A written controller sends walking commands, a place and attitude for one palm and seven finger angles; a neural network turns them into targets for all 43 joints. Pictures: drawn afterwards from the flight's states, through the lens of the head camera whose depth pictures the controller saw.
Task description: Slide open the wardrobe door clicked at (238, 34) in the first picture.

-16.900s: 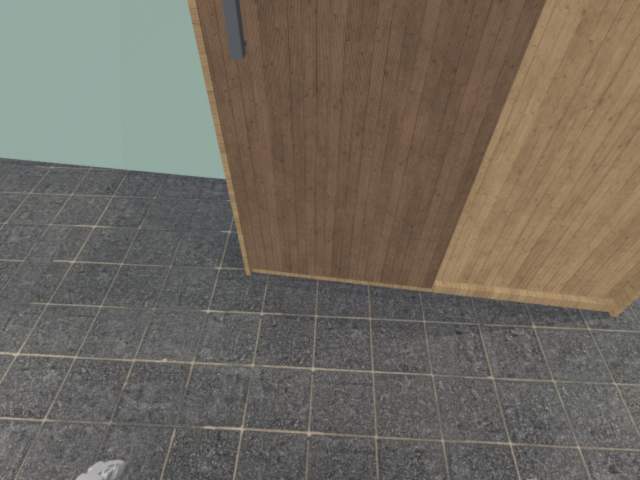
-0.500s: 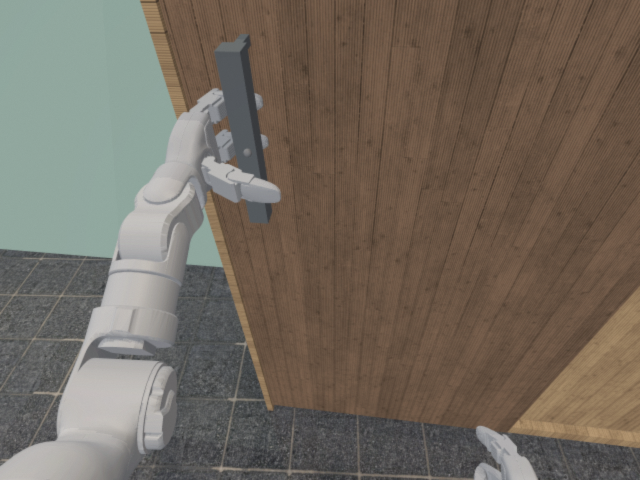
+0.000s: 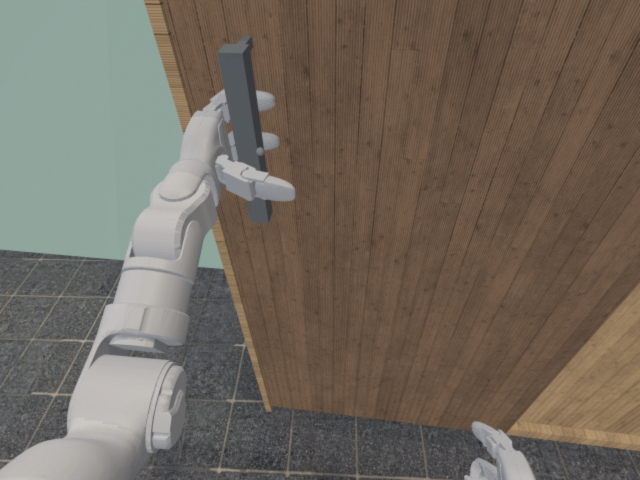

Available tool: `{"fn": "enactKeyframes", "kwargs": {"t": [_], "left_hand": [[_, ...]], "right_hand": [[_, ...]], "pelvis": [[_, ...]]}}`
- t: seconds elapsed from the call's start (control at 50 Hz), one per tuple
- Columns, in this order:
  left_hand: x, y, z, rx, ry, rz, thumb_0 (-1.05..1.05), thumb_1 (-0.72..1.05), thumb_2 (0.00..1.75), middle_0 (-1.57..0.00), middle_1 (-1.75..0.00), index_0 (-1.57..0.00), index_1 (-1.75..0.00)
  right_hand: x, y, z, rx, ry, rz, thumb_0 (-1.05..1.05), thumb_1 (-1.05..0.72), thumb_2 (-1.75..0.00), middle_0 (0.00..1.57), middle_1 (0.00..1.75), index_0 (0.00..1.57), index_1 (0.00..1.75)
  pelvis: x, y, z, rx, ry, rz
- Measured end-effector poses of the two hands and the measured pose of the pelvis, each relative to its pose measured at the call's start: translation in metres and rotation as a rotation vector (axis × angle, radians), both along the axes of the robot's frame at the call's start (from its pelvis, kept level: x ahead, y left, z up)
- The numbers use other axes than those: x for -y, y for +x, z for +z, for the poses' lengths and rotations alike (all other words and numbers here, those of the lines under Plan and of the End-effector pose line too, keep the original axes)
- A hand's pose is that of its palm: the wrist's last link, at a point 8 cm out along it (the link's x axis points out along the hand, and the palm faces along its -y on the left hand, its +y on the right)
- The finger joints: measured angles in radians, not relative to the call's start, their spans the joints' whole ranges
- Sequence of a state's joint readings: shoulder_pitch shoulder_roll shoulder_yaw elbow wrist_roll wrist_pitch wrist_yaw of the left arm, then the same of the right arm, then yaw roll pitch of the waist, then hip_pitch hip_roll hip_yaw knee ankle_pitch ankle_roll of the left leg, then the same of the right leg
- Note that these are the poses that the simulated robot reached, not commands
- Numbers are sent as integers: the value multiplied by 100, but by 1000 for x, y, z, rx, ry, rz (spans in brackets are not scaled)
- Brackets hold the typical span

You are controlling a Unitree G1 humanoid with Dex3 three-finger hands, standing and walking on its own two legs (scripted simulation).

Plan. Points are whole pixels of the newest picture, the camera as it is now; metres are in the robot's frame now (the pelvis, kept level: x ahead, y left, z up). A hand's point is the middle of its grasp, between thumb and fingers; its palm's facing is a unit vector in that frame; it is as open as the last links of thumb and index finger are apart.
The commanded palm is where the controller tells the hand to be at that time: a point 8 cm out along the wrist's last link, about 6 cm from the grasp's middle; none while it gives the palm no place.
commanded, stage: slide the fingers in behind the handle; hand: left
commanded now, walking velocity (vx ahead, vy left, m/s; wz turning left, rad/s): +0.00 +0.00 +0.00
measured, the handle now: (254, 137) +0.47 +0.11 +0.22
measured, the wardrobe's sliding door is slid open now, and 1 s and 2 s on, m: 0.00 0.00 0.00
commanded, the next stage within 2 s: grip the handle and tug to test in 0.36 s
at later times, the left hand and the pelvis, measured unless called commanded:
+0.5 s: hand (257, 154) +0.41 +0.10 +0.24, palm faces -0.07 -1.00 -0.01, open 14.0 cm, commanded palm +0.39 +0.15 +0.23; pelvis +0.00 +0.00 +0.00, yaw +0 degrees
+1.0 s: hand (256, 152) +0.41 +0.10 +0.24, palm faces -0.06 -1.00 -0.01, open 7.9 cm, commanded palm +0.39 +0.15 +0.23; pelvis +0.00 +0.00 +0.00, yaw +0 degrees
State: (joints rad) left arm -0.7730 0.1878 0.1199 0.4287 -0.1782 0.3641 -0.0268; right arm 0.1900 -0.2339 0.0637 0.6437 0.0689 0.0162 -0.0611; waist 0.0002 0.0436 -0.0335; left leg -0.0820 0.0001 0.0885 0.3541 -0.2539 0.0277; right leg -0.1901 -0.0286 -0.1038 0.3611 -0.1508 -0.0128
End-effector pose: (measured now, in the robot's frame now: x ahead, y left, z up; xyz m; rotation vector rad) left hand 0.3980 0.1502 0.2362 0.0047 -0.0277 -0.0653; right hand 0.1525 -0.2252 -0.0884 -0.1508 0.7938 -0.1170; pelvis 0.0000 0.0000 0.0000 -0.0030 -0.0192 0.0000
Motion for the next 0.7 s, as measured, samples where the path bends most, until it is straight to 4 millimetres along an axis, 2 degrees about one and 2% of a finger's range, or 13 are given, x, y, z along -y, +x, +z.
{"fn": "enactKeyframes", "kwargs": {"t": [0.3, 0.52, 0.7], "left_hand": [[-9, -3, -1, 21, 3, 1, -2, -50, 30, -30, -120, -30, -120], [-3, -5, 0, 4, 1, -4, -2, -49, 30, -30, -120, -30, -120], [-7, -7, 2, 20, 1, 7, -2, -29, 39, -32, -123, -32, -123]], "right_hand": [[9, -20, -5, -37, -11, -27, 1, -91, -90, 20, 30, 20, 30], [6, -15, -2, -14, -11, -20, 1, -91, -90, 20, 30, 20, 30], [3, -10, 1, 3, 3, -14, 1, -91, -90, 20, 30, 20, 30]], "pelvis": [[1, -3, 1, 2, -1, -5], [0, -5, 1, 4, 0, -3], [0, -5, 1, 5, 0, -9]]}}
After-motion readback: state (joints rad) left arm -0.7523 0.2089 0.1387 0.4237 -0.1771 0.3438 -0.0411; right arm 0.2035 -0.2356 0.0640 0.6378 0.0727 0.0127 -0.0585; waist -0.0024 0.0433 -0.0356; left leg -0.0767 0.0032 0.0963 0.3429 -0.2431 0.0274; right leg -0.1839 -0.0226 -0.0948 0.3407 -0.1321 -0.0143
